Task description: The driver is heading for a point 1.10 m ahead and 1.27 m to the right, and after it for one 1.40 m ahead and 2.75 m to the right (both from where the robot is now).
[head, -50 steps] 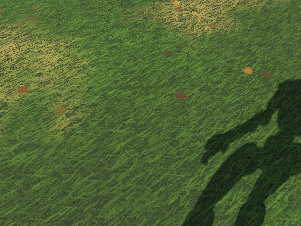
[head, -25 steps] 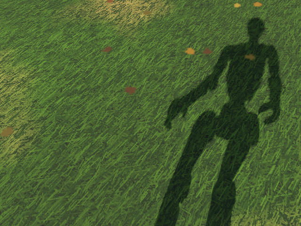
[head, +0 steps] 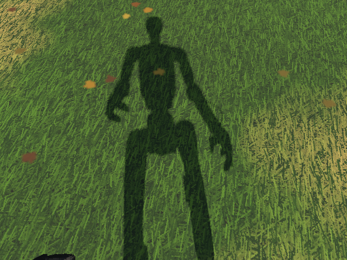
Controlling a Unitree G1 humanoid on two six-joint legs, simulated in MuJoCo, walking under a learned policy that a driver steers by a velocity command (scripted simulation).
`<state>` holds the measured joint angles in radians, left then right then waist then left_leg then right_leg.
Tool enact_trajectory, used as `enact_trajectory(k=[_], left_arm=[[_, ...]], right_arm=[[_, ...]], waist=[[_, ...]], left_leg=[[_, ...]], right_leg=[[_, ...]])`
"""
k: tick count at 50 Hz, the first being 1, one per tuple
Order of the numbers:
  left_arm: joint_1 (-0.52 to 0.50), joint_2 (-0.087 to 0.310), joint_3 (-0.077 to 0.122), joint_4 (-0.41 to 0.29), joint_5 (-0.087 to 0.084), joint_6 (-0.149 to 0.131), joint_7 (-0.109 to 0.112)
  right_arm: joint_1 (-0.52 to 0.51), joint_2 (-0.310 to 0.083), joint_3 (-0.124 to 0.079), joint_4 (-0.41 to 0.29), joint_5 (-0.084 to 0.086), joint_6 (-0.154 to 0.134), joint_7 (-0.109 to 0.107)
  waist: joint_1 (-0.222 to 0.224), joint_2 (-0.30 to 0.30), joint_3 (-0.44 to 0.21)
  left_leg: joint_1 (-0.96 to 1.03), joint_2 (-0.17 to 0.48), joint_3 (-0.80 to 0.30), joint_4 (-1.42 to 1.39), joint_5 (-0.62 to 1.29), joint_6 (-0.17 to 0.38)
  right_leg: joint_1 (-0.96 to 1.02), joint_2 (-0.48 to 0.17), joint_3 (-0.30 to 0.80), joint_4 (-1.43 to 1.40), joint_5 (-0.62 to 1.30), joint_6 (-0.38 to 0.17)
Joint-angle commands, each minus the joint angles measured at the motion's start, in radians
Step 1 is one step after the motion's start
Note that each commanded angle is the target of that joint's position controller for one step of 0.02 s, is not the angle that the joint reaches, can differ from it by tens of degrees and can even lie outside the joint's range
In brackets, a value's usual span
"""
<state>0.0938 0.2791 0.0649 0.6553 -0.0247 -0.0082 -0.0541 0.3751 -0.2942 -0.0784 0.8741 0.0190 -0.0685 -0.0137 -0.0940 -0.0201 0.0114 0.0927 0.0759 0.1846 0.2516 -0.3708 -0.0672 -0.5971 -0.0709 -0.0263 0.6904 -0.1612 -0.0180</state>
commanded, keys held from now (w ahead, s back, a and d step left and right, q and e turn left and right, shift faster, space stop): w+e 0.92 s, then w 0.08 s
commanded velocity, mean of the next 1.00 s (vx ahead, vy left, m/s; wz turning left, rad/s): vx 0.49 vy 0.00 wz -0.59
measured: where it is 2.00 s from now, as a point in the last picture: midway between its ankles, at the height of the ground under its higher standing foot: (270, 138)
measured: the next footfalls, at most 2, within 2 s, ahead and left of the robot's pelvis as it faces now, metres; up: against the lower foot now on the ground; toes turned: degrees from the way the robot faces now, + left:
right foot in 0.06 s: +0.17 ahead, -0.13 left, +0.00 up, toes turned -5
left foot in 0.54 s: +0.53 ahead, +0.00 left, +0.00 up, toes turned -22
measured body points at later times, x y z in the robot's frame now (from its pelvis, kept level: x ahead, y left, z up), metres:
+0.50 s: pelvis +0.29 -0.06 +0.00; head +0.32 -0.08 +0.45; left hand +0.38 +0.22 -0.10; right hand +0.47 -0.35 -0.06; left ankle +0.50 +0.02 -0.71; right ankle +0.13 -0.13 -0.73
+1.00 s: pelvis +0.55 -0.16 +0.00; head +0.57 -0.19 +0.45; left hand +0.87 -0.09 -0.07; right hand +0.40 -0.42 -0.12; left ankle +0.49 +0.01 -0.73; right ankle +0.61 -0.36 -0.70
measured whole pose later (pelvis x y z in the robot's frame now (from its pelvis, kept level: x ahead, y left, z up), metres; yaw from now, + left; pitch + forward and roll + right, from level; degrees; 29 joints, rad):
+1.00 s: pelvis +0.55 -0.16 +0.00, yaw -35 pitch +1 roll +3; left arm 0.08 0.28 0.06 0.61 -0.02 -0.02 -0.05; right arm 0.32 -0.31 -0.08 0.83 0.02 -0.07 0.01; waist -0.10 -0.03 0.05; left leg 0.08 0.01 0.24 0.26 -0.35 -0.03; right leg -0.61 -0.08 0.00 0.65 -0.07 -0.04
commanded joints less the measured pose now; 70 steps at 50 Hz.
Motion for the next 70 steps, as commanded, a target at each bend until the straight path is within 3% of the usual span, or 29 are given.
enact_trajectory(k=[1, 2, 3, 4, 5, 6, 8, 10, 12, 18, 21, 25, 27, 28, 29, 30, 31, 33, 37, 44, 48, 51, 53, 54, 55, 56, 59, 63, 70], left_arm=[[-0.004, 0.109, 0.037, -0.089, 0.001, -0.013, -0.007], [0.17, 0.165, 0.071, -0.039, -0.002, -0.008, 0.002], [0.362, 0.239, 0.106, 0.007, -0.012, 0.002, 0.022], [0.339, 0.369, 0.113, -0.006, -0.017, -0.009, 0.03], [0.367, 0.272, 0.085, -0.028, -0.005, -0.028, 0.025], [0.329, 0.215, 0.065, -0.007, 0.005, -0.044, 0.021], [0.193, 0.16, 0.045, -0.028, 0.009, -0.051, 0.024], [0.127, 0.14, 0.036, -0.058, 0.027, -0.053, 0.031], [0.134, 0.146, 0.038, -0.047, 0.016, -0.061, 0.041], [0.243, 0.173, 0.047, 0.011, 0.001, -0.056, 0.068], [0.299, 0.175, 0.05, 0.04, -0.009, -0.051, 0.072], [0.302, 0.174, 0.056, 0.05, -0.004, -0.03, 0.082], [0.267, 0.127, 0.036, 0.024, 0.008, -0.025, 0.072], [0.35, 0.056, 0.015, 0.0, 0.009, -0.029, 0.072], [0.43, 0.057, 0.001, -0.005, -0.01, -0.037, 0.071], [0.376, 0.154, 0.024, 0.009, -0.024, -0.035, 0.071], [0.272, 0.183, 0.031, -0.009, -0.018, -0.031, 0.07], [0.197, 0.156, 0.036, -0.033, 0.002, -0.025, 0.066], [0.196, 0.08, 0.023, -0.044, -0.003, 0.0, 0.059], [0.017, 0.051, 0.005, -0.079, 0.003, -0.023, 0.024], [-0.086, 0.048, 0.001, -0.127, 0.0, -0.026, 0.004], [-0.014, 0.097, 0.026, -0.129, 0.013, -0.024, 0.003], [0.291, 0.198, 0.081, -0.043, 0.01, -0.015, 0.024], [0.361, 0.321, 0.102, -0.027, 0.011, -0.015, 0.039], [0.372, 0.283, 0.082, -0.051, 0.006, -0.028, 0.034], [0.33, 0.217, 0.06, -0.038, 0.013, -0.04, 0.026], [0.166, 0.121, 0.026, -0.035, 0.019, -0.054, 0.025], [0.142, 0.131, 0.028, -0.012, 0.023, -0.078, 0.034], [0.239, 0.168, 0.034, 0.063, 0.013, -0.073, 0.054]], right_arm=[[-0.051, -0.224, -0.055, -0.06, 0.017, 0.002, 0.001], [-0.043, -0.205, -0.046, -0.065, 0.017, 0.005, -0.002], [-0.032, -0.166, -0.027, -0.083, -0.01, -0.001, -0.004], [0.028, -0.013, 0.025, -0.167, -0.052, -0.029, 0.006], [-0.084, -0.111, 0.007, -0.168, -0.004, -0.066, 0.011], [-0.165, -0.159, -0.006, -0.196, 0.029, -0.081, 0.015], [-0.161, -0.149, -0.006, -0.181, -0.016, -0.09, 0.003], [-0.126, -0.142, -0.011, -0.178, -0.025, -0.069, 0.009], [-0.13, -0.119, -0.007, -0.184, -0.037, -0.049, 0.013], [-0.383, -0.055, 0.022, -0.263, -0.032, -0.054, 0.028], [-0.451, -0.079, 0.017, -0.291, -0.016, -0.063, 0.042], [-0.394, -0.123, -0.005, -0.287, -0.015, -0.072, 0.045], [-0.176, -0.175, -0.033, -0.256, -0.031, -0.079, 0.031], [-0.031, -0.252, -0.053, -0.242, -0.051, -0.074, 0.022], [0.008, -0.225, -0.048, -0.215, -0.032, -0.063, 0.033], [-0.037, -0.138, -0.026, -0.234, -0.018, -0.053, 0.03], [-0.085, -0.103, -0.015, -0.241, -0.02, -0.041, 0.022], [-0.156, -0.073, -0.003, -0.225, -0.035, -0.037, 0.02], [-0.174, -0.091, -0.014, -0.192, -0.026, -0.055, 0.021], [-0.142, -0.152, -0.031, -0.14, -0.018, -0.039, 0.013], [-0.069, -0.188, -0.04, -0.101, 0.005, -0.016, 0.016], [-0.067, -0.227, -0.048, -0.087, 0.021, 0.001, 0.014], [-0.069, -0.184, -0.023, -0.088, 0.01, 0.005, 0.006], [0.006, -0.065, 0.02, -0.14, -0.031, -0.01, 0.015], [0.0, -0.088, 0.025, -0.129, -0.013, -0.038, 0.022], [-0.11, -0.165, 0.0, -0.156, 0.032, -0.048, 0.03], [-0.154, -0.144, 0.002, -0.155, -0.002, -0.046, 0.021], [-0.118, -0.093, 0.011, -0.139, -0.013, -0.009, 0.023], [-0.346, -0.048, 0.034, -0.197, -0.006, -0.023, 0.042]], waist=[[0.103, 0.142, 0.022], [0.19, 0.106, -0.09], [0.272, 0.01, -0.203], [0.152, -0.302, -0.316], [0.235, -0.158, -0.387], [0.23, -0.121, -0.225], [0.14, -0.019, -0.098], [0.082, -0.048, -0.066], [0.068, -0.027, -0.04], [0.148, -0.044, 0.027], [0.167, -0.053, 0.034], [0.125, -0.096, 0.007], [0.009, -0.079, -0.168], [0.002, 0.098, -0.353], [0.033, 0.364, -0.452], [0.016, 0.225, -0.31], [0.007, 0.128, -0.179], [0.056, 0.086, -0.035], [0.092, 0.111, 0.013], [0.036, 0.067, 0.046], [0.009, 0.064, 0.08], [0.087, 0.102, 0.012], [0.25, 0.066, -0.156], [0.194, -0.18, -0.272], [0.206, -0.159, -0.445], [0.227, -0.081, -0.309], [0.122, -0.046, -0.078], [0.074, -0.033, -0.039], [0.159, -0.035, 0.046]], left_leg=[[-0.093, 0.223, -0.03, 0.133, 0.759, 0.166], [-0.162, 0.181, 0.026, 0.361, 0.897, 0.135], [-0.421, 0.146, 0.028, 0.674, 0.643, 0.084], [-0.827, -0.055, -0.071, 1.032, -0.212, 0.021], [-0.913, -0.059, -0.278, 1.14, -0.197, 0.039], [-0.993, -0.015, -0.263, 1.132, -0.091, 0.066], [-0.869, 0.056, -0.262, 0.97, 0.052, 0.078], [-0.765, 0.072, -0.267, 0.897, 0.117, 0.068], [-0.752, 0.058, -0.246, 0.827, 0.155, 0.036], [-0.67, -0.041, -0.212, 0.37, 0.499, 0.009], [-0.633, -0.065, -0.241, 0.27, 0.522, 0.028], [-0.562, -0.075, -0.254, 0.224, 0.349, 0.078], [-0.187, -0.014, -0.275, 0.218, 0.35, 0.155], [0.208, 0.214, -0.577, 0.236, 0.255, 0.273], [0.358, 0.359, -0.96, 0.117, 0.034, 0.359], [0.25, 0.335, -0.901, 0.075, -0.117, 0.318], [0.104, 0.294, -0.738, 0.059, -0.076, 0.277], [-0.139, 0.215, -0.537, 0.0, 0.125, 0.253], [-0.258, 0.192, -0.35, -0.096, 0.255, 0.271], [-0.179, 0.159, -0.099, -0.106, 0.419, 0.233], [-0.078, 0.201, -0.064, -0.079, 0.478, 0.22], [-0.015, 0.214, -0.029, 0.099, 0.898, 0.2], [-0.229, 0.148, 0.029, 0.495, 0.863, 0.138], [-0.665, 0.01, 0.023, 0.897, 0.133, 0.067], [-0.777, -0.08, -0.2, 1.085, -0.239, 0.055], [-0.87, -0.026, -0.249, 1.119, -0.172, 0.066], [-0.776, 0.079, -0.234, 0.933, 0.031, 0.075], [-0.714, 0.087, -0.223, 0.822, 0.151, 0.032], [-0.695, 0.025, -0.189, 0.384, 0.493, 0.027]], right_leg=[[0.189, 0.09, -0.097, -0.082, -0.065, -0.076], [0.446, 0.145, -0.113, -0.126, -0.016, -0.114], [0.781, 0.055, 0.064, -0.125, -0.041, -0.166], [1.027, -0.237, 0.703, -0.281, -0.306, -0.358], [1.024, -0.279, 0.867, -0.43, -0.396, -0.374], [0.926, -0.251, 0.71, -0.429, -0.279, -0.323], [0.641, -0.159, 0.484, -0.421, -0.065, -0.267], [0.496, -0.111, 0.405, -0.471, 0.06, -0.264], [0.425, -0.094, 0.347, -0.492, 0.173, -0.278], [0.338, -0.012, 0.257, -0.48, 0.159, -0.204], [0.399, -0.045, 0.326, -0.437, 0.116, -0.189], [0.535, -0.089, 0.416, -0.305, 0.239, -0.157], [0.457, 0.002, 0.369, -0.025, 0.34, -0.106], [0.167, 0.121, 0.265, 0.33, 0.068, -0.038], [-0.066, 0.166, 0.222, 0.574, -0.432, -0.003], [-0.158, 0.093, 0.24, 0.663, -0.375, 0.007], [-0.167, 0.054, 0.191, 0.664, -0.291, 0.013], [-0.11, -0.01, 0.167, 0.564, -0.195, 0.014], [-0.07, -0.05, 0.134, 0.456, -0.135, 0.021], [-0.055, -0.036, 0.057, 0.088, 0.189, 0.016], [-0.039, -0.008, 0.015, -0.04, 0.121, -0.022], [0.126, 0.076, -0.043, -0.096, -0.027, -0.084], [0.614, 0.099, -0.005, -0.157, 0.08, -0.146], [0.995, -0.183, 0.478, -0.167, 0.013, -0.292], [1.044, -0.318, 0.84, -0.332, -0.068, -0.391], [0.956, -0.281, 0.675, -0.36, -0.048, -0.332], [0.568, -0.157, 0.351, -0.411, 0.161, -0.244], [0.429, -0.133, 0.238, -0.518, 0.248, -0.263], [0.451, -0.098, 0.118, -0.548, 0.148, -0.202]])
Keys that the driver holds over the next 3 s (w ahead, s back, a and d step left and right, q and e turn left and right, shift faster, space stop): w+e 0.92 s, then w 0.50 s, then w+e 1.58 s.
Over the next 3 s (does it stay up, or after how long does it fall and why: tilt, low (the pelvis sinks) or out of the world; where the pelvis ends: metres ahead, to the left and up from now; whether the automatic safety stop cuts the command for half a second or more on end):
stays up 1.23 -1.00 0.01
